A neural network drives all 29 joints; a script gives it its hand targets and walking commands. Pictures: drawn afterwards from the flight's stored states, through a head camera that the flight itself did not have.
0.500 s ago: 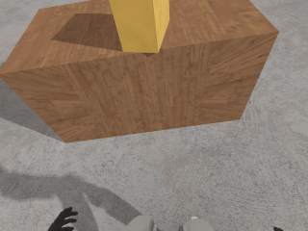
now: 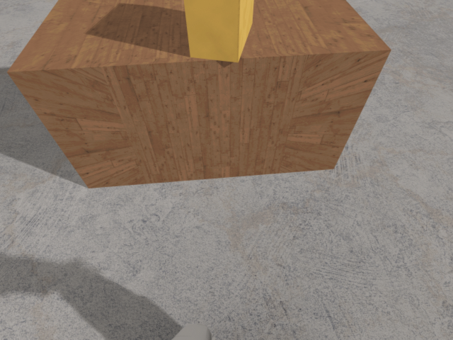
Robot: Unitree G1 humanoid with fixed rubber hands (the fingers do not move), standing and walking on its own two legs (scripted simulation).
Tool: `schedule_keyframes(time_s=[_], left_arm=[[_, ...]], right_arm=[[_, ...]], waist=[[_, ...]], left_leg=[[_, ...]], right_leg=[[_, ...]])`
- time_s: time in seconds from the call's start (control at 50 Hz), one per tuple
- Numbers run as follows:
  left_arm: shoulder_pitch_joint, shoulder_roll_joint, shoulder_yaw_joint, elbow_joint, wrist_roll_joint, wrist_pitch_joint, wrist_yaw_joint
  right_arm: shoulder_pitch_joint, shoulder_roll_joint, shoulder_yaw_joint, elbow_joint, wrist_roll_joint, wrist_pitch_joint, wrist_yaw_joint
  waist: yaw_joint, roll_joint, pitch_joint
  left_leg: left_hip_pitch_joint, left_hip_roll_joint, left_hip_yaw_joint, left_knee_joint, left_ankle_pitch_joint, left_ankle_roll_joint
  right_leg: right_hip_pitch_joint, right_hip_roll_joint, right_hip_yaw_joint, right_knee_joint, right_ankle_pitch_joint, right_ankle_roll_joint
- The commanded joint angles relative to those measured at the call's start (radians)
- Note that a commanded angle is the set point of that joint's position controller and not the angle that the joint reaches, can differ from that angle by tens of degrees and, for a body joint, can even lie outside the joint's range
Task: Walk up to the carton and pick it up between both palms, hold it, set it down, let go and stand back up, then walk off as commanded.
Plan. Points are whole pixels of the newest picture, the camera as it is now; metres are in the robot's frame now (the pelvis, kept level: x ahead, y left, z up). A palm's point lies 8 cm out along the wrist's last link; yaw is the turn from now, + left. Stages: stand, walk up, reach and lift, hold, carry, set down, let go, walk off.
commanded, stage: walk off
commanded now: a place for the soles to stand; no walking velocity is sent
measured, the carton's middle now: out of the picture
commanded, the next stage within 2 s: stand in 1.02 s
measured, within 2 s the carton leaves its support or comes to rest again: neither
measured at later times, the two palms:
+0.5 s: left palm out of the picture +0.12 +0.32 -0.11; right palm out of the picture +0.10 -0.29 -0.10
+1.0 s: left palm out of the picture +0.13 +0.31 -0.10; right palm out of the picture +0.11 -0.30 -0.10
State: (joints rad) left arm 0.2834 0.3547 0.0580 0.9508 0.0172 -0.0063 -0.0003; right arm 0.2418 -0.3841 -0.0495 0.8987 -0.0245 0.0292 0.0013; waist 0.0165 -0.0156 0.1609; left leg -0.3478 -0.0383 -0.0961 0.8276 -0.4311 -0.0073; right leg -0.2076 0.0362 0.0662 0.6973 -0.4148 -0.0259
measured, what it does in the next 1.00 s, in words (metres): steps on the spot: left foot, then right foot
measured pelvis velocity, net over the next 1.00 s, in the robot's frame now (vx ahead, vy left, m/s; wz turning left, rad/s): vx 0.04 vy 0.01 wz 0.01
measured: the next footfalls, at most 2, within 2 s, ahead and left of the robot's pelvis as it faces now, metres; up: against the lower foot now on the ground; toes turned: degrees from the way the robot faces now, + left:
left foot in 0.18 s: +0.09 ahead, +0.14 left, +0.00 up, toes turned -5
right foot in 0.46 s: +0.12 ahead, -0.11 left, +0.00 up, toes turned +4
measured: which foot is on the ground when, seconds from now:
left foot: up 0.00-0.16, down 0.18-1.00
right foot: down 0.00-0.20, up 0.22-0.44, down 0.46-1.00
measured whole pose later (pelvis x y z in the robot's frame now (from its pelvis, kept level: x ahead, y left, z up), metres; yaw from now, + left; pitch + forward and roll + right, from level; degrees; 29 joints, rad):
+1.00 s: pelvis +0.04 +0.01 +0.01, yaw +1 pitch -4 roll +0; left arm 0.13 0.36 0.02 0.95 0.02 -0.02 0.00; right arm 0.24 -0.38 -0.05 0.90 0.00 -0.02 0.00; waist 0.01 0.00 0.15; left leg -0.21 -0.03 -0.09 0.63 -0.35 0.00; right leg -0.27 0.02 0.06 0.64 -0.29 0.00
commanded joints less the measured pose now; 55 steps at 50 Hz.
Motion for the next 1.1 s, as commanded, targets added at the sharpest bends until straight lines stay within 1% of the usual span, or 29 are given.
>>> schedule_keyframes(time_s=[0.0, 0.06, 0.08, 0.14, 0.16, 0.18, 0.2, 0.22, 0.24, 0.26, 0.32, 0.38, 0.42, 0.44, 0.46, 0.48, 0.5, 0.52, 0.56, 0.58, 0.64, 0.66, 0.7, 0.76, 0.88, 0.96, 1.0, 1.02, 1.08], left_arm=[[-0.023, 0.335, 0.068, -0.101, 0.023, -0.058, 0.015], [-0.061, 0.316, 0.060, -0.111, 0.014, -0.051, 0.009], [-0.066, 0.317, 0.058, -0.114, 0.012, -0.050, 0.008], [-0.119, 0.303, 0.045, -0.111, -0.011, -0.038, 0.006], [-0.130, 0.275, 0.035, -0.114, -0.017, -0.035, 0.006], [-0.136, 0.232, 0.025, -0.123, -0.021, -0.030, 0.009], [-0.108, 0.186, 0.014, -0.125, -0.015, -0.027, 0.013], [-0.093, 0.244, 0.036, -0.109, 0.008, -0.025, 0.022], [-0.075, 0.269, 0.042, -0.098, 0.005, -0.023, 0.021], [-0.062, 0.261, 0.042, -0.095, 0.004, -0.022, 0.014], [-0.051, 0.211, 0.034, -0.087, 0.003, -0.023, 0.003], [-0.075, 0.197, 0.030, -0.086, -0.007, -0.025, 0.007], [-0.038, 0.190, 0.030, -0.058, -0.009, -0.033, 0.011], [-0.029, 0.209, 0.033, -0.054, -0.007, -0.038, 0.014], [-0.030, 0.248, 0.036, -0.059, -0.004, -0.043, 0.015], [-0.068, 0.287, 0.038, -0.074, -0.002, -0.048, 0.013], [-0.110, 0.297, 0.040, -0.080, -0.002, -0.044, 0.010], [-0.161, 0.293, 0.032, -0.095, -0.004, -0.044, 0.007], [-0.213, 0.270, 0.018, -0.095, -0.013, -0.038, 0.005], [-0.222, 0.257, 0.014, -0.094, -0.020, -0.033, 0.003], [-0.199, 0.215, 0.011, -0.083, -0.023, -0.029, 0.004], [-0.182, 0.215, 0.012, -0.079, -0.021, -0.029, 0.007], [-0.168, 0.215, 0.014, -0.077, -0.018, -0.031, 0.009], [-0.171, 0.220, 0.013, -0.077, -0.016, -0.032, 0.009], [-0.205, 0.223, 0.011, -0.068, -0.014, -0.028, 0.006], [-0.221, 0.221, 0.009, -0.056, -0.015, -0.027, 0.004], [-0.222, 0.221, 0.009, -0.050, -0.015, -0.028, 0.004], [-0.247, 0.209, -0.005, -0.012, -0.019, -0.027, 0.001], [-0.279, 0.230, -0.012, 0.015, -0.018, -0.032, 0.002]], right_arm=[[-0.017, -0.206, -0.077, -0.084, 0.014, -0.054, -0.005], [0.022, -0.208, -0.083, -0.063, 0.007, -0.059, 0.016], [0.016, -0.200, -0.081, -0.065, 0.006, -0.061, 0.018], [0.106, -0.192, -0.083, -0.037, -0.009, -0.070, 0.009], [0.155, -0.206, -0.087, -0.027, -0.018, -0.077, 0.001], [0.194, -0.256, -0.094, -0.027, -0.032, -0.086, -0.009], [0.159, -0.332, -0.099, -0.051, -0.019, -0.096, -0.013], [0.135, -0.358, -0.108, -0.041, 0.009, -0.090, -0.011], [0.102, -0.336, -0.097, -0.045, 0.006, -0.095, -0.016], [0.081, -0.312, -0.088, -0.051, 0.003, -0.094, -0.022], [0.012, -0.238, -0.065, -0.070, 0.008, -0.089, -0.020], [-0.024, -0.238, -0.058, -0.077, 0.015, -0.080, -0.015], [-0.079, -0.233, -0.050, -0.088, 0.024, -0.069, -0.012], [-0.079, -0.204, -0.039, -0.087, 0.025, -0.065, -0.011], [-0.077, -0.168, -0.028, -0.085, 0.030, -0.063, -0.012], [-0.075, -0.150, -0.029, -0.077, 0.036, -0.060, -0.014], [-0.038, -0.163, -0.040, -0.057, 0.036, -0.058, -0.017], [-0.005, -0.171, -0.044, -0.041, 0.029, -0.059, -0.015], [0.019, -0.170, -0.044, -0.017, 0.020, -0.067, -0.010], [0.033, -0.175, -0.045, -0.012, 0.016, -0.072, -0.008], [-0.036, -0.210, -0.043, -0.039, 0.024, -0.085, -0.010], [-0.055, -0.214, -0.041, -0.047, 0.024, -0.085, -0.013], [-0.066, -0.207, -0.038, -0.054, 0.025, -0.081, -0.016], [-0.071, -0.193, -0.036, -0.059, 0.028, -0.075, -0.017], [-0.079, -0.187, -0.034, -0.042, 0.030, -0.070, -0.014], [-0.084, -0.190, -0.033, -0.032, 0.031, -0.070, -0.011], [-0.086, -0.189, -0.032, -0.030, 0.031, -0.070, -0.011], [-0.126, -0.185, -0.023, -0.024, 0.015, -0.068, -0.009], [-0.097, -0.168, -0.015, -0.013, 0.019, -0.062, -0.009]], waist=[[0.019, -0.067, -0.013], [0.000, -0.136, -0.054], [-0.003, -0.138, -0.059], [-0.060, -0.129, -0.111], [-0.081, -0.098, -0.135], [-0.096, 0.077, -0.127], [-0.088, 0.265, -0.145], [-0.074, 0.164, -0.147], [-0.046, 0.107, -0.126], [-0.028, 0.094, -0.106], [-0.014, 0.141, -0.091], [-0.014, 0.174, -0.113], [0.026, 0.150, -0.146], [0.041, 0.116, -0.160], [0.048, 0.010, -0.188], [0.036, -0.067, -0.209], [0.010, -0.097, -0.197], [-0.011, -0.110, -0.170], [-0.032, -0.117, -0.155], [-0.040, -0.099, -0.170], [-0.008, -0.006, -0.202], [0.004, 0.001, -0.200], [0.011, 0.011, -0.216], [0.009, 0.013, -0.234], [-0.001, -0.006, -0.174], [-0.004, -0.006, -0.153], [-0.004, -0.007, -0.153], [-0.002, 0.003, -0.161], [-0.021, -0.031, -0.174]], left_leg=[[-0.257, 0.009, -0.092, 0.174, -0.056, 0.016], [-0.086, 0.025, 0.025, 0.046, 0.014, 0.011], [-0.039, 0.028, 0.046, -0.019, 0.029, 0.017], [0.231, -0.007, 0.091, -0.223, 0.123, 0.042], [0.315, -0.015, 0.049, -0.268, 0.087, 0.061], [0.350, 0.099, -0.200, -0.410, 0.038, 0.106], [0.361, 0.301, -0.584, -0.541, 0.054, 0.194], [0.275, 0.351, -0.668, -0.521, 0.118, 0.258], [0.247, 0.319, -0.594, -0.486, 0.178, 0.262], [0.217, 0.293, -0.507, -0.468, 0.225, 0.243], [0.163, 0.244, -0.343, -0.435, 0.437, 0.197], [0.100, 0.238, -0.286, -0.399, 0.528, 0.198], [0.007, 0.200, -0.213, -0.336, 0.479, 0.149], [-0.057, 0.173, -0.179, -0.306, 0.409, 0.110], [-0.107, 0.116, -0.126, -0.240, 0.287, 0.074], [-0.060, 0.008, -0.077, -0.166, 0.172, 0.042], [0.011, -0.017, -0.032, -0.150, -0.014, 0.038], [0.043, -0.002, -0.015, -0.162, -0.046, 0.037], [0.123, 0.028, -0.005, -0.257, 0.060, 0.041], [0.174, 0.039, -0.026, -0.316, 0.140, 0.047], [0.123, 0.143, -0.222, -0.413, 0.295, 0.102], [0.098, 0.161, -0.229, -0.401, 0.356, 0.115], [0.083, 0.153, -0.191, -0.368, 0.442, 0.108], [0.081, 0.125, -0.156, -0.357, 0.415, 0.083], [0.074, 0.108, -0.165, -0.410, 0.238, 0.069], [0.073, 0.108, -0.173, -0.438, 0.200, 0.068], [0.076, 0.107, -0.171, -0.441, 0.210, 0.067], [0.083, 0.117, -0.111, -0.403, 0.202, 0.061], [0.147, 0.092, -0.078, -0.391, 0.241, 0.044]], right_leg=[[0.008, -0.355, 0.497, -0.486, -0.304, -0.175], [-0.037, -0.279, 0.300, -0.422, -0.175, -0.166], [-0.048, -0.274, 0.269, -0.399, -0.119, -0.163], [-0.157, -0.222, 0.156, -0.261, 0.034, -0.115], [-0.206, -0.187, 0.110, -0.141, 0.109, -0.086], [-0.299, -0.090, 0.006, 0.122, 0.185, -0.036], [-0.454, 0.037, -0.091, 0.319, -0.145, 0.017], [-0.394, -0.007, 0.006, 0.399, -0.189, 0.006], [-0.365, -0.033, 0.009, 0.399, -0.160, 0.012], [-0.343, -0.042, 0.005, 0.367, -0.139, 0.015], [-0.245, -0.054, -0.012, 0.215, -0.076, 0.029], [-0.119, -0.037, -0.054, 0.038, -0.025, 0.022], [0.067, -0.023, -0.074, -0.159, 0.154, 0.006], [0.147, -0.041, -0.036, -0.200, 0.214, -0.001], [0.178, -0.134, 0.116, -0.244, 0.245, -0.030], [0.108, -0.249, 0.307, -0.321, 0.184, -0.102], [0.025, -0.312, 0.340, -0.350, 0.113, -0.153], [-0.022, -0.309, 0.332, -0.365, 0.061, -0.158], [-0.083, -0.253, 0.246, -0.342, 0.083, -0.129], [-0.096, -0.210, 0.191, -0.307, 0.129, -0.096], [-0.011, -0.080, 0.030, -0.123, 0.299, -0.021], [0.017, -0.073, 0.008, -0.100, 0.315, -0.016], [0.064, -0.083, 0.013, -0.106, 0.354, -0.025], [0.086, -0.100, 0.043, -0.127, 0.377, -0.045], [0.015, -0.117, 0.095, -0.220, 0.182, -0.048], [0.010, -0.109, 0.092, -0.242, 0.132, -0.040], [0.017, -0.109, 0.090, -0.247, 0.133, -0.039], [0.045, -0.126, 0.120, -0.280, 0.181, -0.032], [0.025, -0.155, 0.147, -0.313, 0.227, -0.039]])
